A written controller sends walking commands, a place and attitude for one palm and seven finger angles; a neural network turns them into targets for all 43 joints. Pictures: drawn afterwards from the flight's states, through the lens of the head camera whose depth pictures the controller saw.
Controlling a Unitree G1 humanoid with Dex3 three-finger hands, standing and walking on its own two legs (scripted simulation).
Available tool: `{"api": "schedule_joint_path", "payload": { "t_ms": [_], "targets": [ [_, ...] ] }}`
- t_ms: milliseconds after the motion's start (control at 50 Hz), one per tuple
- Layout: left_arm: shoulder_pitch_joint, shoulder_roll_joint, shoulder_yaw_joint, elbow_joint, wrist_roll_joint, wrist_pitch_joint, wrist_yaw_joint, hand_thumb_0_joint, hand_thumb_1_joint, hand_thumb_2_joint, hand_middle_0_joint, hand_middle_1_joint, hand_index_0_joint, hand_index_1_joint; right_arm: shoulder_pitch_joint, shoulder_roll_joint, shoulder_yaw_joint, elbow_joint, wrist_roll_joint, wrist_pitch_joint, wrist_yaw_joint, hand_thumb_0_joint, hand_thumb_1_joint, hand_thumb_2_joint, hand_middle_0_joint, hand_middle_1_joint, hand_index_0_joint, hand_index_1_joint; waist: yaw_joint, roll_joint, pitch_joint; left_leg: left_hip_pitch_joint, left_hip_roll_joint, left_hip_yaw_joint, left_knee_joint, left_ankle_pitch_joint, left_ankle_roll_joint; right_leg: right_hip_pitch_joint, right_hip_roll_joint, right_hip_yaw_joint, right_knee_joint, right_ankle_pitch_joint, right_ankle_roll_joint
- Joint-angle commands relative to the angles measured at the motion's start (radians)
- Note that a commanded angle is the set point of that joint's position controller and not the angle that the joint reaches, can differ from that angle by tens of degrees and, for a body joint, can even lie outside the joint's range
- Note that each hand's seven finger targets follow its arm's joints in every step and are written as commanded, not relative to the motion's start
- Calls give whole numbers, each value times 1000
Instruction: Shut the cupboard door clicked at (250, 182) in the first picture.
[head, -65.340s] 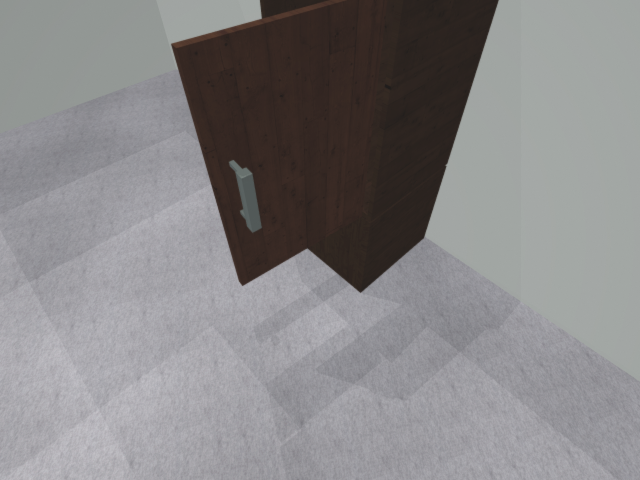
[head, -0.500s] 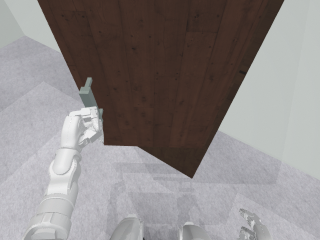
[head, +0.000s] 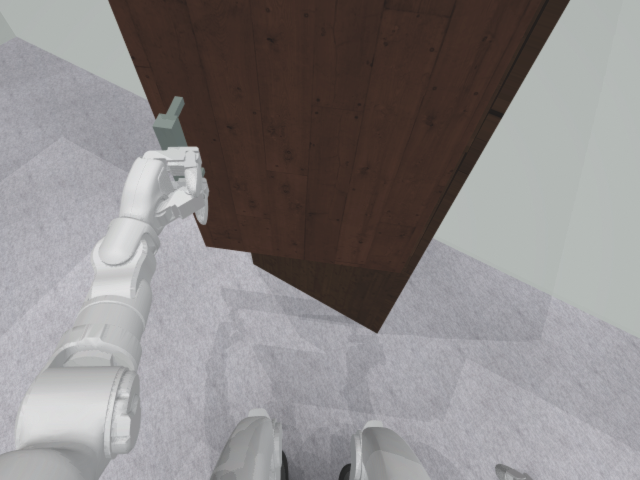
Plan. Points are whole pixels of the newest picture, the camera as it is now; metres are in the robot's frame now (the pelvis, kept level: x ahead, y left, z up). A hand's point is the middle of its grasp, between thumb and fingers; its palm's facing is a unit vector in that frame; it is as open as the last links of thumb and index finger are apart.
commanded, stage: push the door shut along its arc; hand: left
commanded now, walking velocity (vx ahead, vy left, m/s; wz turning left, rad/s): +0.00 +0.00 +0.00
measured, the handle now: (185, 152) +0.52 +0.19 +0.06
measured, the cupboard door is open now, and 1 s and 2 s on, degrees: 23 10 1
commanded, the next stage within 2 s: pull the fist back off the door in 1.20 s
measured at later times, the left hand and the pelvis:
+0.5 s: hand (245, 161) +0.50 +0.10 +0.07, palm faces -0.33 -0.94 -0.05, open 3.1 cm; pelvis +0.00 +0.01 -0.01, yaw -1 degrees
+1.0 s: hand (263, 138) +0.55 +0.08 +0.07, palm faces -0.38 -0.92 -0.04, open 3.0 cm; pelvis +0.01 -0.01 -0.02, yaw -2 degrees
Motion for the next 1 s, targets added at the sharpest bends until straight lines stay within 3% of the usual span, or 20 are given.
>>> {"api": "schedule_joint_path", "payload": {
  "t_ms": [0, 60, 100, 140, 220, 260, 280, 360, 420, 500, 540, 640, 700, 720, 740, 760, 800, 880, 960, 980],
  "targets": [
    [-561, 97, -18, -183, 9, -61, -27, 0, 900, 900, -1300, -1500, -1300, -1500, 93, -182, -63, -78, -5, -31, -10, 0, -900, -900, 200, 300, 200, 300, -82, 72, -415, 467, 18, -159, -174, 73, -29, -49, 14, 75, -168, 116, -12],
    [-602, 95, -24, -169, 16, -64, -28, 0, 900, 900, -1300, -1500, -1300, -1500, 106, -186, -62, -74, -8, -31, -5, 0, -900, -900, 200, 300, 200, 300, -88, 99, -430, 502, 24, -182, -184, 73, -34, -89, 15, 65, -154, 115, -14],
    [-624, 98, -21, -140, 20, -58, -27, 0, 900, 900, -1300, -1500, -1300, -1500, 117, -188, -63, -68, -9, -30, -1, 0, -900, -900, 200, 300, 200, 300, -104, 72, -428, 484, 25, -181, -174, 70, -31, -93, 17, 65, -155, 115, -11],
    [-653, 182, 43, -118, 26, -60, -21, 0, 900, 900, -1300, -1500, -1300, -1500, 133, -197, -60, -66, -12, -28, -4, 0, -900, -900, 200, 300, 200, 300, -100, 66, -422, 444, 22, -174, -164, 65, -27, -80, 20, 70, -149, 107, -13],
    [-707, 178, 25, -79, 43, -52, -31, 0, 900, 900, -1300, -1500, -1300, -1500, 141, -192, -55, -64, -13, -26, 2, 0, -900, -900, 200, 300, 200, 300, -120, 75, -414, 398, 21, -157, -140, 60, -22, -82, 22, 80, -150, 99, -9],
    [-713, 173, 17, -84, 47, -57, -46, 0, 900, 900, -1300, -1500, -1300, -1500, 149, -194, -57, -64, -14, -28, 5, 0, -900, -900, 200, 300, 200, 300, -116, 121, -466, 450, 23, -167, -134, 110, -27, -103, 22, 75, -137, 125, -14],
    [-709, 179, 24, -69, 47, -51, -51, 0, 900, 900, -1300, -1500, -1300, -1500, 156, -195, -57, -63, -15, -26, 7, 0, -900, -900, 200, 300, 200, 300, -117, 111, -463, 453, 25, -171, -132, 121, -28, -106, 24, 72, -136, 132, -14],
    [-756, 145, -13, -97, 43, -41, -76, 0, 900, 900, -1300, -1500, -1300, -1500, 173, -198, -62, -57, -17, -24, 13, 0, -900, -900, 200, 300, 200, 300, -128, 168, -510, 548, 36, -199, -133, 186, -37, -157, 25, 59, -127, 160, -16],
    [-787, 152, -12, -69, 42, -13, -78, 0, 900, 900, -1300, -1500, -1300, -1500, 182, -201, -61, -51, -15, -15, 13, 0, -900, -900, 200, 300, 200, 300, -150, 126, -460, 515, 38, -199, -133, 156, -32, -164, 27, 57, -136, 151, -14],
    [-812, 238, 79, 3, 50, 19, -46, 0, 900, 900, -1300, -1500, -1300, -1500, 200, -201, -50, -57, -19, -12, 13, 0, -900, -900, 200, 300, 200, 300, -152, 80, -446, 413, 30, -168, -103, 162, -18, -124, 32, 65, -131, 146, -11],
    [-814, 346, 164, 23, 64, 16, -33, 0, 900, 900, -1300, -1500, -1300, -1500, 212, -203, -42, -66, -25, -9, 12, 0, -900, -900, 200, 300, 200, 300, -134, 80, -473, 350, 23, -142, -72, 204, -12, -70, 36, 77, -114, 170, -13],
    [-778, 397, 194, 3, 98, -5, -53, 0, 900, 900, -1300, -1500, -1300, -1500, 225, -189, -41, -92, -29, 2, 25, 0, -900, -900, 200, 300, 200, 300, -115, 103, -553, 316, 21, -115, -30, 308, -10, 6, 41, 96, -82, 278, -8],
    [-803, 315, 116, -9, 97, 19, -86, 0, 900, 900, -1300, -1500, -1300, -1500, 224, -187, -50, -89, -26, 12, 29, 0, -900, -900, 200, 300, 200, 300, -142, 108, -560, 338, 24, -111, -20, 303, -9, -10, 43, 102, -99, 293, 0],
    [-826, 343, 129, -27, 95, 24, -95, 0, 900, 900, -1300, -1500, -1300, -1500, 231, -193, -52, -85, -24, 14, 26, 0, -900, -900, 200, 300, 200, 300, -142, 115, -562, 346, 26, -111, -21, 308, -10, -6, 43, 101, -100, 298, -2],
    [-849, 307, 99, -44, 86, 28, -111, 0, 900, 900, -1300, -1500, -1300, -1500, 232, -188, -53, -84, -23, 12, 25, 0, -900, -900, 200, 300, 200, 300, -153, 123, -581, 368, 23, -114, -17, 331, -6, -13, 45, 102, -98, 316, -2],
    [-844, 323, 109, -28, 83, 42, -118, 0, 900, 900, -1300, -1500, -1300, -1500, 232, -195, -55, -77, -21, 16, 21, 0, -900, -900, 200, 300, 200, 300, -151, 110, -576, 364, 24, -114, -17, 321, -8, -7, 45, 101, -105, 313, -1],
    [-892, 295, 75, -10, 76, 67, -130, 0, 900, 900, -1300, -1500, -1300, -1500, 235, -196, -53, -64, -18, 16, 15, 0, -900, -900, 200, 300, 200, 300, -182, 91, -527, 341, 25, -114, -14, 276, -1, -38, 45, 101, -121, 277, 2],
    [-984, 284, 53, 24, 64, 90, -140, 0, 900, 900, -1300, -1500, -1300, -1500, 238, -197, -44, -36, -21, -2, 3, 0, -900, -900, 200, 300, 200, 300, -207, 91, -489, 307, 25, -114, 2, 238, 7, -71, 45, 102, -126, 231, 1],
    [-1039, 243, 16, 16, 52, 89, -159, 0, 900, 900, -1300, -1500, -1300, -1500, 231, -197, -43, -18, -28, -29, -2, 0, -900, -900, 200, 300, 200, 300, -213, 150, -532, 351, 21, -118, 20, 258, 6, -118, 45, 97, -115, 223, -5],
    [-1047, 250, 15, 28, 54, 93, -161, 0, 900, 900, -1300, -1500, -1300, -1500, 232, -200, -41, -9, -29, -32, -5, 0, -900, -900, 200, 300, 200, 300, -219, 137, -520, 344, 25, -121, 24, 251, 7, -128, 46, 93, -113, 214, -4]
  ]
}}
